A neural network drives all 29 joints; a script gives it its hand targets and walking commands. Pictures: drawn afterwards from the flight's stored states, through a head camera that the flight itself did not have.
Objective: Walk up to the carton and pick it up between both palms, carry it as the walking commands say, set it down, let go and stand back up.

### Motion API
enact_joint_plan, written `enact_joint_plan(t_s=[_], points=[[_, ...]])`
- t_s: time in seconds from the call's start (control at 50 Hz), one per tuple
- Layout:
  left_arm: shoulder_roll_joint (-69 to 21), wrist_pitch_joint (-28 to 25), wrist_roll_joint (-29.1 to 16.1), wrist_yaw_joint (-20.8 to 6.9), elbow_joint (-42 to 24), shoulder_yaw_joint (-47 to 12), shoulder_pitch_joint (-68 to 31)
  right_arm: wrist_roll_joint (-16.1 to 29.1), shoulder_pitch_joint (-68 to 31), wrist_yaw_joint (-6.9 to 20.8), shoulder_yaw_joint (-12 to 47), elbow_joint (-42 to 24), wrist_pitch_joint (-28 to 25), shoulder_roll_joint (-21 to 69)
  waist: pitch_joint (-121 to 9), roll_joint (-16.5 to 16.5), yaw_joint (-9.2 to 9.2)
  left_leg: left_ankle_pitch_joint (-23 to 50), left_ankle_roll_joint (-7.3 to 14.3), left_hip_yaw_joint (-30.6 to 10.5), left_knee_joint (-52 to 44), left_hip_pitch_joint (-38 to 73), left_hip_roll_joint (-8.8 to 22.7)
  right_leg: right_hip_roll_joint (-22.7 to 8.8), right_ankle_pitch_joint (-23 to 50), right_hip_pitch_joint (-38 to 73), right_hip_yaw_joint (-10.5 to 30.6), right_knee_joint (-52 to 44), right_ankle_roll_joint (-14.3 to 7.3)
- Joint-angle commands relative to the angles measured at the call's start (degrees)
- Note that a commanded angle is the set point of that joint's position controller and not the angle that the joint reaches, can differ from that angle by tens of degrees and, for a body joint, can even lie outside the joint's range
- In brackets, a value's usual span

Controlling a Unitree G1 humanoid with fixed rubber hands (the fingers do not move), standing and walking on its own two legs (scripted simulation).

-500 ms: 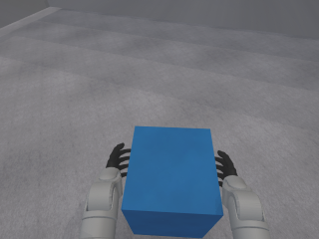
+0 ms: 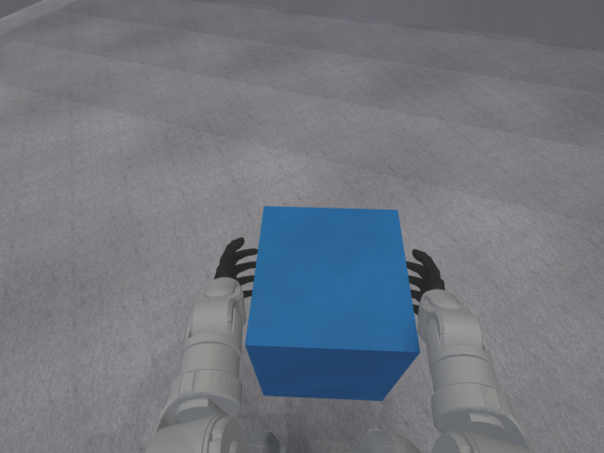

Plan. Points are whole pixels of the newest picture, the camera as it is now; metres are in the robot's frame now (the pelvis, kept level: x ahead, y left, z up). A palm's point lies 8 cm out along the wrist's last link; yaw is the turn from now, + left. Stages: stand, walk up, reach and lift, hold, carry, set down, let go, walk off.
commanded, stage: set down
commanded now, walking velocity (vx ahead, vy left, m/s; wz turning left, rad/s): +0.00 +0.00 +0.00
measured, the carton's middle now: (326, 308) +0.33 -0.01 -0.06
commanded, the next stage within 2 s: none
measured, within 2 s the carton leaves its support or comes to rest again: neither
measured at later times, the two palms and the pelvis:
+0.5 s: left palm (236, 299) +0.36 +0.14 -0.08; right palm (406, 305) +0.35 -0.15 -0.10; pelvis +0.00 +0.00 -0.04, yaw +1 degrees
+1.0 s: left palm (246, 309) +0.38 +0.14 -0.17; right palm (395, 315) +0.38 -0.15 -0.18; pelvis +0.00 -0.01 -0.12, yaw +1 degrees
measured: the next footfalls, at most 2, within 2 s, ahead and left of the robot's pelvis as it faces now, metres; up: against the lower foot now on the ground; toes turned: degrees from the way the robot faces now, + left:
none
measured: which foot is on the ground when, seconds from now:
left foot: down 0.00-1.00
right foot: down 0.00-1.00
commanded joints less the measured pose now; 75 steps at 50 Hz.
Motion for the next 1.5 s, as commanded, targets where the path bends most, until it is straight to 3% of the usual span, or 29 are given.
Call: enact_joint_plan(t_s=[0.0,0.08,0.18,0.24,0.26,0.3,0.48,0.56,0.58,0.7,0.72,0.74,0.78,0.84,0.98,1.0,1.08,1.12,1.16,1.18,1.24,1.3,1.32,1.36,1.38,1.42,1.44,1.46,1.48], points=[[-58.01,-4.03,-11.36,-14.52,2.34,-31.44,-38.57,10.29,-44.34,15.24,30.09,-4.45,-5.34,59.41,-30.14,0.15,0.63,-4.36,1.7,-9.78,-11.08,-1.88,-3.35,4.94,-0.63,8.71,8.08,-6.04,-1.66],[-55.35,-6.11,-9.62,-14.31,3.22,-28.56,-40.19,7.83,-43.27,15.19,27.29,-0.53,-6.82,58.89,-30.52,-1.58,0.72,-4.8,1.86,-9.48,-8.79,-4.17,-3.7,4.75,-2.39,4.53,8.43,-4.97,-1.68],[-55.09,-9.54,-9.33,-14.51,3.39,-28.61,-40.94,7.06,-44.87,14.74,28.11,-2.81,-10.43,58.08,-37.18,-2.48,0.85,0.57,1.88,-9.09,-4.12,-7.02,-4.31,5.17,2.38,1.37,8.41,-1.28,-1.44],[-55.57,-11.76,-10.27,-14.32,0.51,-31.8,-42.16,7.91,-45.86,14.39,30.5,-5.75,-12.91,58.26,-45.92,-0.89,0.97,5.92,1.31,-8.8,-1.0,-6.93,-5.03,5.61,7.78,0.44,7.98,1.63,-1.26],[-55.21,-12.16,-10.52,-14.33,0.39,-32.32,-41.51,7.69,-45.0,14.3,30.19,-4.85,-13.23,57.98,-47.58,-2.5,0.67,6.61,1.32,-8.82,-0.09,-7.03,-5.13,5.91,8.09,-0.45,7.41,2.28,-0.98],[-54.61,-13.12,-11.06,-14.48,-0.11,-33.65,-41.85,7.36,-43.16,13.76,30.56,-5.04,-14.09,58.1,-49.33,-2.03,-0.16,9.0,1.15,-8.75,1.71,-8.27,-5.46,6.06,10.88,-1.78,7.39,4.03,-0.78],[-53.92,-15.0,-12.29,-14.65,-3.05,-38.57,-39.63,7.65,-40.67,12.64,34.16,-7.45,-15.99,57.9,-60.23,0.45,-1.42,12.43,-0.07,-8.02,9.18,-15.58,-7.4,7.27,14.2,-7.6,6.5,10.76,-0.21],[-53.34,-15.33,-12.87,-14.34,-4.22,-39.94,-39.27,8.27,-39.72,12.25,35.2,-7.03,-15.97,58.46,-63.8,0.65,-1.56,13.09,-0.48,-7.42,12.23,-19.81,-8.17,7.52,15.19,-10.06,6.58,13.33,0.33],[-53.82,-15.41,-12.96,-14.16,-3.9,-39.92,-38.45,8.7,-40.02,12.07,36.41,-8.07,-16.09,58.31,-63.61,0.12,-0.84,13.42,-0.41,-7.52,12.95,-20.71,-8.26,7.59,15.22,-10.58,6.78,14.15,0.51],[-52.61,-16.01,-13.0,-13.43,-3.0,-39.84,-37.67,9.92,-41.27,11.29,37.72,-8.38,-17.02,57.14,-65.75,-0.21,0.22,12.12,-0.49,-7.17,16.9,-27.23,-8.96,8.17,14.1,-16.51,6.84,18.19,1.16],[-52.37,-16.44,-13.7,-13.37,-4.48,-40.41,-39.12,9.9,-41.06,11.14,37.76,-7.95,-17.11,57.56,-66.88,-1.45,-0.5,12.42,-0.42,-7.43,18.0,-27.32,-9.01,8.47,14.24,-17.76,6.52,19.02,1.29],[-51.59,-16.36,-13.41,-13.27,-3.24,-39.71,-38.29,10.36,-42.22,10.76,38.47,-8.52,-17.26,57.25,-67.32,-0.95,0.7,11.76,-0.47,-6.73,18.79,-29.1,-9.22,8.31,13.96,-17.64,6.92,19.48,1.45],[-51.24,-16.79,-14.25,-13.0,-4.39,-40.91,-39.38,10.6,-42.14,10.29,38.44,-8.74,-17.57,57.61,-69.81,-1.84,-0.12,12.13,-0.36,-6.92,20.16,-30.24,-9.37,8.63,14.83,-18.27,6.71,20.89,1.68],[-49.62,-16.56,-13.52,-12.33,-1.77,-38.64,-39.59,10.87,-44.2,9.46,38.31,-8.3,-17.73,55.98,-67.76,-1.36,1.75,9.61,-0.32,-6.28,21.62,-33.28,-9.43,8.69,11.89,-21.71,7.11,22.28,1.98],[-47.65,-17.36,-14.9,-11.5,-2.13,-38.36,-44.02,11.35,-46.84,7.6,37.14,-7.99,-18.48,54.07,-73.19,-1.31,0.46,9.49,-0.26,-5.56,26.51,-37.5,-10.07,9.36,12.45,-24.5,6.86,26.98,2.49],[-46.84,-17.38,-14.73,-11.29,-1.49,-37.46,-44.18,11.47,-47.71,7.45,37.26,-7.61,-18.5,53.62,-72.52,-1.5,1.61,8.82,-0.15,-5.43,26.9,-38.51,-10.0,9.38,11.39,-25.16,7.08,27.63,2.41],[-46.3,-17.45,-15.79,-10.69,-2.06,-37.85,-48.49,11.86,-50.5,6.72,35.93,-7.72,-18.84,52.0,-74.74,-0.76,-0.02,7.36,-0.35,-5.08,29.21,-39.73,-10.14,9.79,9.4,-27.69,6.31,30.03,2.41],[-45.56,-17.33,-15.92,-10.36,-1.78,-36.84,-49.41,12.18,-52.37,6.42,35.92,-7.81,-18.76,51.51,-75.1,-1.41,1.25,6.16,-0.37,-4.82,30.2,-41.31,-10.23,9.84,8.02,-28.34,6.21,31.15,2.45],[-45.36,-17.16,-16.22,-10.12,-1.01,-36.82,-50.87,11.69,-52.61,6.07,35.05,-6.52,-18.52,51.01,-75.49,-1.45,-0.22,4.45,-0.36,-4.68,31.31,-42.58,-10.19,10.02,6.38,-29.81,5.68,32.16,2.48],[-44.57,-17.23,-16.01,-9.96,-1.03,-36.36,-51.37,11.88,-53.29,5.85,35.02,-6.33,-18.57,51.19,-75.17,-1.44,0.64,4.35,-0.33,-4.52,31.92,-43.71,-10.25,9.98,6.25,-30.35,5.98,32.59,2.57],[-44.84,-17.02,-16.55,-9.39,-0.81,-36.23,-53.87,12.96,-57.41,5.91,35.34,-7.76,-18.59,50.43,-77.23,-1.64,1.34,4.04,-0.28,-4.41,33.18,-43.73,-10.31,10.31,5.06,-31.86,5.37,34.7,2.46],[-45.49,-16.76,-17.13,-8.89,0.02,-36.15,-55.89,12.51,-58.4,5.75,34.07,-6.94,-18.61,49.05,-77.9,-1.54,-0.09,3.94,-0.74,-4.19,34.83,-44.62,-10.47,10.48,4.82,-34.21,4.45,36.5,2.26],[-45.25,-16.77,-16.77,-8.81,-0.56,-35.79,-55.97,13.02,-59.33,5.75,34.83,-6.84,-18.32,49.69,-78.64,-2.29,1.4,4.13,-0.55,-4.02,35.42,-44.43,-10.51,10.51,4.49,-34.41,4.64,36.96,2.51],[-45.03,-16.25,-15.98,-8.64,1.75,-34.57,-56.5,12.54,-60.5,5.85,33.52,-6.51,-18.22,48.94,-77.39,-0.94,0.96,2.72,-0.71,-3.93,36.43,-46.59,-10.59,10.59,3.3,-36.95,4.54,38.15,2.34],[-45.48,-16.24,-16.36,-8.6,1.29,-34.45,-58.22,12.3,-61.23,6.02,33.29,-5.09,-17.81,49.5,-77.42,-2.54,0.69,1.45,-0.53,-4.29,36.55,-46.74,-10.51,10.71,1.8,-37.91,4.01,38.7,2.37],[-46.28,-16.15,-17.49,-8.28,-0.16,-35.96,-59.94,13.73,-64.12,6.18,34.36,-8.26,-18.15,48.56,-82.46,-1.31,-0.08,3.77,-0.81,-4.27,38.17,-45.37,-10.65,10.77,4.22,-38.12,3.67,40.65,2.3],[-45.89,-16.09,-17.33,-8.08,0.14,-35.81,-60.18,13.58,-64.2,6.36,34.51,-7.05,-17.77,49.12,-82.04,-2.49,0.1,4.59,-0.89,-4.31,38.82,-45.22,-10.7,10.78,4.51,-39.64,3.28,41.24,2.48],[-46.93,-15.62,-17.47,-7.75,1.0,-35.91,-61.26,14.04,-66.11,6.55,34.21,-8.2,-18.01,47.05,-83.46,-0.16,-0.29,2.02,-1.29,-4.08,38.74,-44.83,-10.75,10.78,2.29,-39.99,2.98,41.69,2.02],[-46.24,-15.41,-17.4,-7.52,1.23,-35.79,-61.77,14.33,-67.76,6.74,34.56,-8.26,-17.74,47.31,-83.24,-1.58,-0.38,1.82,-1.03,-4.66,39.16,-43.43,-10.59,10.71,1.01,-42.75,2.73,42.23,2.34]])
